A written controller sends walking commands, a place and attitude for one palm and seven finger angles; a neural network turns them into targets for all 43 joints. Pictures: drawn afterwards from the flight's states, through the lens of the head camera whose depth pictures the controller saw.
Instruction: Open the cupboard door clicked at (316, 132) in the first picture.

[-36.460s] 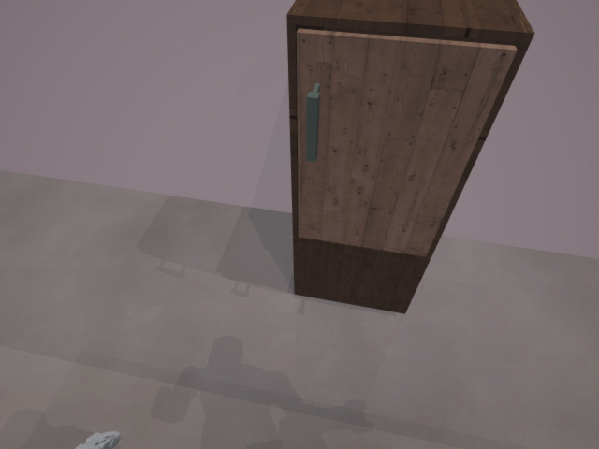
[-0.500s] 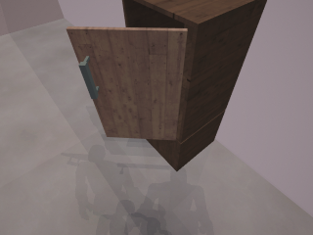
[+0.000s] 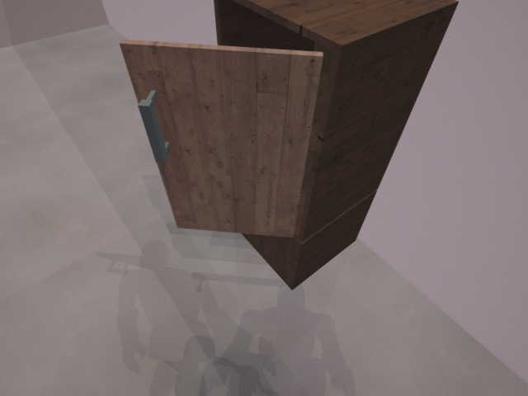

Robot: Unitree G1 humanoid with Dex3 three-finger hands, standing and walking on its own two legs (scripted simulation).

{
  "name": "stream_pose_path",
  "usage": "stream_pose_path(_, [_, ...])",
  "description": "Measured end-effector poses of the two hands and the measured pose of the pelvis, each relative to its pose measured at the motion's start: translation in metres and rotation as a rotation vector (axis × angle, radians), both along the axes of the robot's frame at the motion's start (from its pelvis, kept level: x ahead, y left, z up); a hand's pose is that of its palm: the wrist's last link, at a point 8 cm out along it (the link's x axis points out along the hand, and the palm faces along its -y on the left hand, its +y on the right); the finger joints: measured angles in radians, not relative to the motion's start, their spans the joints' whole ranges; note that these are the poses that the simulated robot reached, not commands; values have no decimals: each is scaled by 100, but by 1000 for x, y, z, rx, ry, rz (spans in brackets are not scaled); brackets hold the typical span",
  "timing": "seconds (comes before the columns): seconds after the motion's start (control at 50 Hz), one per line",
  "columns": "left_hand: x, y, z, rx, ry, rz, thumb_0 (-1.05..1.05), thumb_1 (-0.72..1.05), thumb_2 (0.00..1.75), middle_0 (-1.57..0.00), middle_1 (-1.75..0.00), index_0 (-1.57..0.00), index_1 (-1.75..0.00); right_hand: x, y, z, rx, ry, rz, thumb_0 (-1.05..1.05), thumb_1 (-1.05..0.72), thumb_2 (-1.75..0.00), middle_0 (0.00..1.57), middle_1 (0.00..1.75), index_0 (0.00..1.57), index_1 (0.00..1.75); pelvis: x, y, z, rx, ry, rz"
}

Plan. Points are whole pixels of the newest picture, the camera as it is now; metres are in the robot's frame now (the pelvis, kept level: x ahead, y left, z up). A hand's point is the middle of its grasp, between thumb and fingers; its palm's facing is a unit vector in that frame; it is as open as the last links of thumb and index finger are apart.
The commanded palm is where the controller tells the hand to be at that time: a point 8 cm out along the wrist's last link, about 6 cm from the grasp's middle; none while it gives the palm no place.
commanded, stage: shuffle to correct the standing spot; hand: left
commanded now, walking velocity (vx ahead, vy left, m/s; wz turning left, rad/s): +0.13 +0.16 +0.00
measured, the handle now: (157, 127) +0.62 +0.28 +0.04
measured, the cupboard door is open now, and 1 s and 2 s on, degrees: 46 46 46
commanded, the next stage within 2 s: come to a stop and stand still in 0.72 s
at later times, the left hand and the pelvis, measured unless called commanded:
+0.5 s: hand out of the picture +0.07 +0.22 -0.18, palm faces +0.02 -0.98 -0.21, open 7.4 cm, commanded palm none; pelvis +0.05 +0.04 +0.00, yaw +0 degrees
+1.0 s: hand out of the picture +0.10 +0.30 -0.20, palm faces +0.09 -0.96 -0.25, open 7.4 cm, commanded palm none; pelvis +0.11 +0.09 -0.02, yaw +1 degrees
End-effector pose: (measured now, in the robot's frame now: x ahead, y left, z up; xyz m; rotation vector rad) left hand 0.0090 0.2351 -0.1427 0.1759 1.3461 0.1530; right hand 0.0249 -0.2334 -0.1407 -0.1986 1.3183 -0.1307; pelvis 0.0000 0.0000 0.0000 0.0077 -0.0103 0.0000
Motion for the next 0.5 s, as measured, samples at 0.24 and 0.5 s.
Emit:
stream_pose_path(0.24, [-2, 8, -10, -23, 8, 56, 1, 90, 90, -20, -30, -20, -30, 9, 10, -2, -12, 37, 19, 1, -91, -90, 20, 30, 19, 29, 17, 13, -7, -22, 8, 18])
stream_pose_path(0.5, [59, 32, -3, -8, 13, 18, 1, 91, 90, -20, -30, -20, -30, -1, 56, -5, 42, 113, -36, 1, -91, -90, 20, 30, 20, 29, 48, 36, -3, -3, 22, -5])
